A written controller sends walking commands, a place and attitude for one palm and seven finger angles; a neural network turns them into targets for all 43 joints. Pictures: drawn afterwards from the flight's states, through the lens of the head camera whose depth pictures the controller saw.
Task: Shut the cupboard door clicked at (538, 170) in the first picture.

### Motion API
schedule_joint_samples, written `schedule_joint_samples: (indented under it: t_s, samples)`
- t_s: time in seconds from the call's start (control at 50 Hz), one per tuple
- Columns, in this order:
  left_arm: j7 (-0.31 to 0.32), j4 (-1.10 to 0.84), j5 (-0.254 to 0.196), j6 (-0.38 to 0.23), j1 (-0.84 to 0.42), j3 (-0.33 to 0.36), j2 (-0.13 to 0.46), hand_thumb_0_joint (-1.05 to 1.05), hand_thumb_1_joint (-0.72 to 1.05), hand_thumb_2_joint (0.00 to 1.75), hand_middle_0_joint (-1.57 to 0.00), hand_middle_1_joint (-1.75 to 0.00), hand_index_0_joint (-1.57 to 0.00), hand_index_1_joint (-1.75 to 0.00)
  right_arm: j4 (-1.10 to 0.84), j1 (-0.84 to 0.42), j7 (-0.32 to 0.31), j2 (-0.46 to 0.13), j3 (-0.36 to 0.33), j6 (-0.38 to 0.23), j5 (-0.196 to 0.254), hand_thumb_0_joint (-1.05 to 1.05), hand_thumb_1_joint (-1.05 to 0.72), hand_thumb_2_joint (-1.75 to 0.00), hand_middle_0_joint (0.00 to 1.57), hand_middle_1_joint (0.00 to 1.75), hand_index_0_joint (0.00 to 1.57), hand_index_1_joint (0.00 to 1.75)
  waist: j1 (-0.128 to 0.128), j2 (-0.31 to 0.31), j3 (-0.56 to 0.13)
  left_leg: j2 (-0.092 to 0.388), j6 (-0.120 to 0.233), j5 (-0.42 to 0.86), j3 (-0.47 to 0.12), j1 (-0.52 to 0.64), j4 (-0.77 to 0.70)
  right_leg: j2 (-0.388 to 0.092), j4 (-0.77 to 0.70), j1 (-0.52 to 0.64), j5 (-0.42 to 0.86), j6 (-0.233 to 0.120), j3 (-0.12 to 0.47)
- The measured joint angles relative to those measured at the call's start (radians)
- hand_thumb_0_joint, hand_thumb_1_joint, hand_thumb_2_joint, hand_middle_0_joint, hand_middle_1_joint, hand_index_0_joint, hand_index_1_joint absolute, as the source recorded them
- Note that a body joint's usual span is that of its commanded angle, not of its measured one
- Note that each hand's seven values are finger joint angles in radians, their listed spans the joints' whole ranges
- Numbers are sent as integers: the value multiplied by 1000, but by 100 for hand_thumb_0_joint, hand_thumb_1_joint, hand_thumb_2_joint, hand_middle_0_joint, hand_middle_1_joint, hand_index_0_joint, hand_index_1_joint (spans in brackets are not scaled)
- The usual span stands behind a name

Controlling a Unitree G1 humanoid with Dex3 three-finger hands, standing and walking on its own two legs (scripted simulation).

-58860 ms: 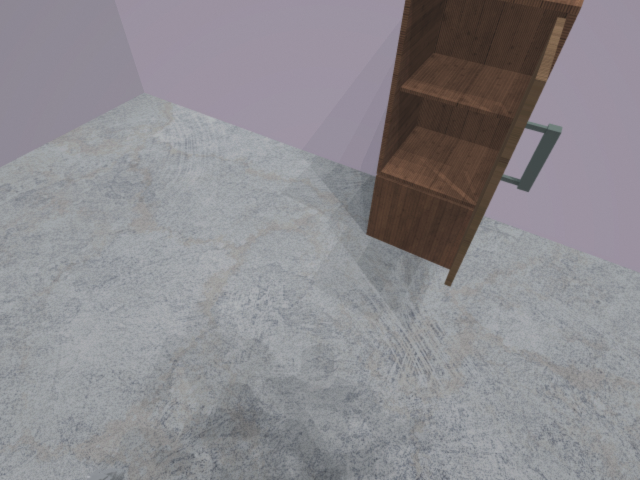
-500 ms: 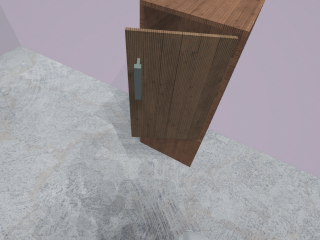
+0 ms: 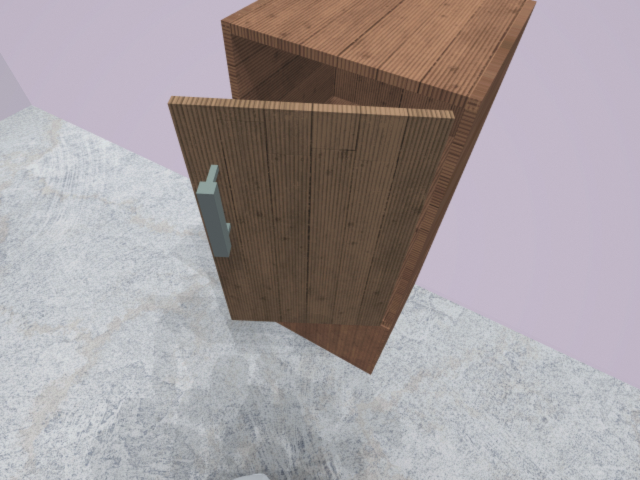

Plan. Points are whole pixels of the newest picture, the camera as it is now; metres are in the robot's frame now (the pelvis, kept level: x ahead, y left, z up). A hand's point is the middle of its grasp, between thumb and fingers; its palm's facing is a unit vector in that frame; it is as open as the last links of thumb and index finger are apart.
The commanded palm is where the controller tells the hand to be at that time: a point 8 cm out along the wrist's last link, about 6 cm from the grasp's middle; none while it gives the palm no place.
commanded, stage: come to a stop and stand still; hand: left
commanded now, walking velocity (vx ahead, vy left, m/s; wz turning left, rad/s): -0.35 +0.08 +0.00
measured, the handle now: (218, 212) +0.48 +0.19 +0.02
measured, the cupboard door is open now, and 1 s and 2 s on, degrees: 28 28 28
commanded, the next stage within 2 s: look again from close up in 0.96 s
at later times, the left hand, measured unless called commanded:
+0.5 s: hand out of the picture +0.05 +0.17 -0.16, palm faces +0.00 -0.95 -0.31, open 7.3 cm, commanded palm none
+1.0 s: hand out of the picture +0.08 +0.19 -0.17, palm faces +0.01 -0.98 -0.19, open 7.3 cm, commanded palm none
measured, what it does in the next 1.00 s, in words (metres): steps on the spot: left foot, then left foot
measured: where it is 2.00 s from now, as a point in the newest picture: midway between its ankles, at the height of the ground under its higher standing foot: outside the picture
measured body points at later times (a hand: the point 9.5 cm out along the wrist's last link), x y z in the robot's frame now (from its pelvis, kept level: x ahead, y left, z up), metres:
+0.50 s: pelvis +0.04 -0.03 +0.00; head +0.09 -0.05 +0.45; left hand +0.05 +0.22 -0.13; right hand +0.11 -0.29 -0.16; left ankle +0.00 +0.10 -0.67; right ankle -0.07 -0.10 -0.73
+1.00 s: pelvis +0.04 +0.01 +0.00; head +0.05 +0.02 +0.45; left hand +0.08 +0.24 -0.16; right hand +0.07 -0.22 -0.15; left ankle +0.06 +0.11 -0.73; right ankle +0.00 -0.12 -0.73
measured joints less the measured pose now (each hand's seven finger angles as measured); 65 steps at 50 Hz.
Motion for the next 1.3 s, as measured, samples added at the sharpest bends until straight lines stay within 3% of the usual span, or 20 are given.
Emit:
schedule_joint_samples:
  t_s: [0.02,0.1,0.2,0.28,0.32,0.34,0.38,0.42,0.5,0.58,0.66,0.7,0.76,0.82,0.86,0.94,1.06,1.16,1.3]
  samples:
    - [2,8,-3,2,13,-2,-2,0,93,90,-20,-30,-20,-30,-2,-9,-1,2,7,-9,0,0,-91,-90,20,30,20,30,6,0,-1,-2,13,81,-3,30,-53,6,26,7,-26,3,1]
    - [23,28,-12,33,27,-20,-5,0,92,90,-20,-30,-20,-30,10,-43,-21,33,36,-14,10,0,-91,-90,20,30,20,30,29,-58,-5,-39,59,-23,17,86,-60,-31,101,18,-70,38,33]
    - [29,-1,-11,64,10,-28,-24,1,92,90,-20,-30,-20,-30,7,-86,-36,35,32,22,19,0,-91,-90,20,30,20,30,41,-45,16,-59,53,7,26,119,-139,-41,148,-11,-66,55,79]
    - [30,-44,-4,65,-1,-14,-13,1,92,90,-20,-30,-20,-30,-5,-100,-33,10,8,52,17,0,-91,-90,21,30,20,30,36,-5,27,-46,38,11,19,88,-129,-22,114,-16,-74,33,87]
    - [34,-65,3,57,2,-8,2,1,92,90,-20,-30,-21,-30,-10,-98,-31,-3,-3,68,17,0,-91,-90,21,30,20,30,38,-2,23,-44,27,-6,13,51,-67,-18,79,-13,-96,-4,98]
    - [38,-69,6,52,3,-6,6,1,92,90,-20,-30,-20,-30,-11,-97,-30,-13,-10,78,15,0,-91,-90,21,30,20,30,40,1,25,-49,21,-83,-10,29,5,-16,79,-16,-102,-18,104]
    - [44,-72,10,50,8,-6,8,1,92,90,-20,-30,-20,-30,-5,-96,-32,-33,-21,94,13,0,-91,-90,21,30,20,30,37,9,35,-72,10,-195,-61,-8,171,-16,76,-10,-91,-20,109]
    - [48,-75,9,51,18,-10,10,0,92,90,-20,-30,-20,-30,5,-92,-31,-50,-27,102,13,0,-91,-90,21,30,20,30,31,10,42,-88,-1,-219,-81,-30,295,-20,59,4,-71,-14,114]
    - [48,-77,7,50,41,-15,11,0,91,90,-20,-30,-20,-30,18,-78,-23,-72,-29,109,13,0,-91,-90,20,30,20,30,28,-1,48,-100,-17,-201,-91,-39,362,-30,18,29,-60,-14,127]
    - [48,-73,7,49,58,-18,5,0,91,90,-20,-30,-21,-30,27,-68,-19,-79,-22,109,15,0,-91,-90,20,30,20,30,30,-4,57,-90,-23,-181,-93,-20,290,-31,6,46,-58,-7,127]
    - [42,-55,7,49,72,-20,4,0,91,90,-20,-30,-21,-30,28,-59,-16,-63,-8,94,18,0,-91,-90,20,30,20,30,31,-20,60,-78,-13,-128,-76,42,86,-36,36,52,-82,5,125]
    - [38,-42,-1,51,78,-21,5,0,91,90,-20,-30,-21,-30,23,-47,-15,-53,-1,73,15,0,-91,-90,20,30,20,30,25,-24,56,-74,6,22,-67,101,-54,-35,98,38,-111,15,122]
    - [42,-29,-11,69,56,-21,15,0,91,90,-20,-30,-21,-30,23,-28,-22,-21,12,44,10,0,-91,-90,20,30,20,30,26,-56,58,-88,42,-43,-53,125,-57,-47,275,-30,-186,34,140]
    - [40,-30,-14,85,11,-20,16,1,91,90,-20,-30,-20,-30,29,-10,-32,7,31,39,5,0,-91,-90,20,30,20,30,30,-65,58,-95,52,-37,-54,143,-87,-45,365,-90,-243,43,165]
    - [32,-34,-13,86,-18,-20,12,1,91,90,-20,-30,-20,-30,41,-2,-36,20,36,41,4,0,-91,-90,20,30,20,30,29,-59,55,-98,54,-13,-61,151,-116,-52,321,-102,-211,43,167]
    - [23,-33,-5,63,-37,-24,9,0,92,90,-20,-30,-20,-30,71,9,-32,19,29,46,13,0,-94,-90,21,30,20,30,28,-59,31,-107,51,4,-62,159,-138,-66,109,-60,-2,51,186]
    - [14,8,-6,47,-14,-37,2,0,92,90,-20,-30,-20,-30,98,36,-20,7,24,35,17,0,-93,-90,21,30,20,30,8,-26,-10,-89,42,44,-68,204,-225,-48,3,-9,42,62,183]
    - [35,-18,-1,24,15,-55,-6,0,92,90,-20,-30,-20,-30,43,76,-8,-13,28,14,11,0,-92,-90,21,30,20,30,-11,7,-10,-74,43,7,-77,138,-134,-33,50,-51,27,59,173]
    - [27,-25,-4,29,37,-63,-3,0,91,90,-20,-30,-20,-30,38,101,-5,-19,38,17,10,0,-91,-90,20,30,20,30,-5,31,-15,-85,47,-8,-70,143,-114,-44,100,-61,-5,59,179]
